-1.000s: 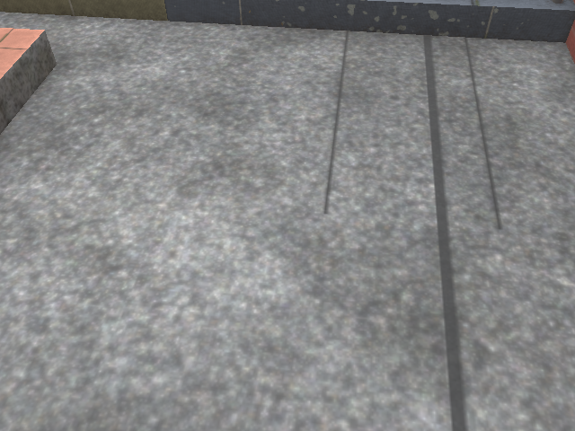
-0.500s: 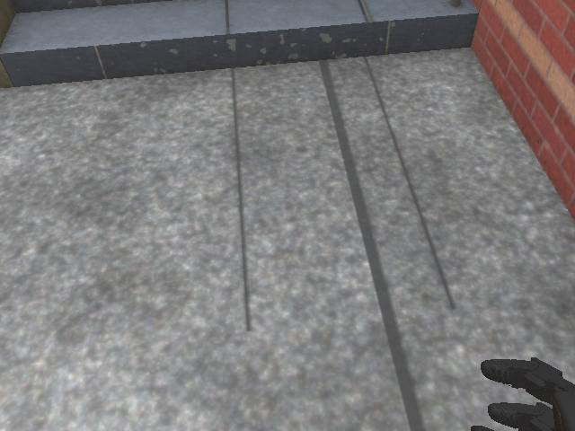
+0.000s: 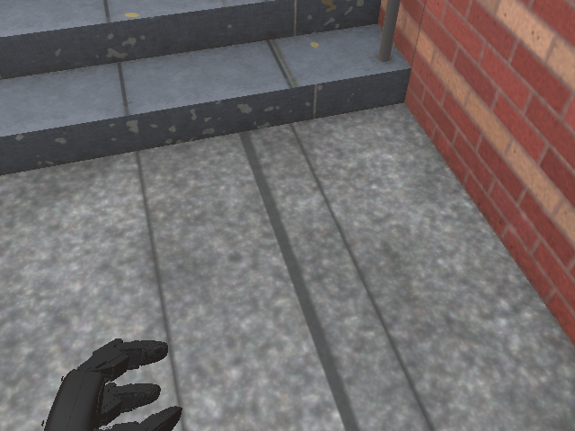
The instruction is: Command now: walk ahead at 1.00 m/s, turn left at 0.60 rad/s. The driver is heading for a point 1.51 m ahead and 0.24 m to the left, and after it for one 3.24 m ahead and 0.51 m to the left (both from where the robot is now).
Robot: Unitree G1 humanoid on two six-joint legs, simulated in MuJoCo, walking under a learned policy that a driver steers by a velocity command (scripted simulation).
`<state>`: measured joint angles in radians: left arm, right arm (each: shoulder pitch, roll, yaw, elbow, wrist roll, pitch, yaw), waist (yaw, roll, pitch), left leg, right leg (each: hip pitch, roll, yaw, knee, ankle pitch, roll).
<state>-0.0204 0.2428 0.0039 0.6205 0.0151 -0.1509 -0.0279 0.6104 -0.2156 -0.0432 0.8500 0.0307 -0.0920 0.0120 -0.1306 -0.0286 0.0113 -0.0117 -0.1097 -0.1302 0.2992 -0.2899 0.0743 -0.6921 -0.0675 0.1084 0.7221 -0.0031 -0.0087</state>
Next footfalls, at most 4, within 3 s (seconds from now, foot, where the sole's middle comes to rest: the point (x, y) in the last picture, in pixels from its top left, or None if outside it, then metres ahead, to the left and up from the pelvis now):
0.12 right None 0.34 -0.16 -0.78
0.56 left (147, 387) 0.64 0.27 -0.78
1.04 right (177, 233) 1.11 0.20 -0.78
1.50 left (126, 176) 1.37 0.37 -0.78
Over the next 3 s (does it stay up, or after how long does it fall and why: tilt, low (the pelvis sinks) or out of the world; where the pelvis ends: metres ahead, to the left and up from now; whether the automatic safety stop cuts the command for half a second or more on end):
stays up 2.46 0.40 0.51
